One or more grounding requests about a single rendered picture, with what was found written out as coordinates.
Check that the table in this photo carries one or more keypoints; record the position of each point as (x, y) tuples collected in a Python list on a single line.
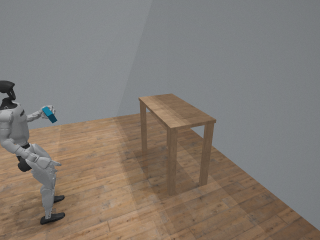
[(176, 114)]

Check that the sponge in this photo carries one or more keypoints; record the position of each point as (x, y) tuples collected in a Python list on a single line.
[(49, 114)]

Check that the humanoid robot head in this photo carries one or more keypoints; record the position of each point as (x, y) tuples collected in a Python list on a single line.
[(7, 87)]

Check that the robot left forearm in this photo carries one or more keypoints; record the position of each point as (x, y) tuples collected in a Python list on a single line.
[(34, 116)]

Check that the robot left shin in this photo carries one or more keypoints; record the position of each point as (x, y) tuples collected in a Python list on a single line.
[(54, 180)]

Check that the left robot hand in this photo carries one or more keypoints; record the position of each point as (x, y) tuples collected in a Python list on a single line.
[(43, 114)]

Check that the right robot upper arm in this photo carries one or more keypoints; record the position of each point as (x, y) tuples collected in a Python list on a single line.
[(6, 120)]

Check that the right robot hand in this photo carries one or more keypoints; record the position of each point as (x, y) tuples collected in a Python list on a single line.
[(43, 163)]

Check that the robot right forearm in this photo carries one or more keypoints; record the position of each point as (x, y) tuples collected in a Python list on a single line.
[(18, 150)]

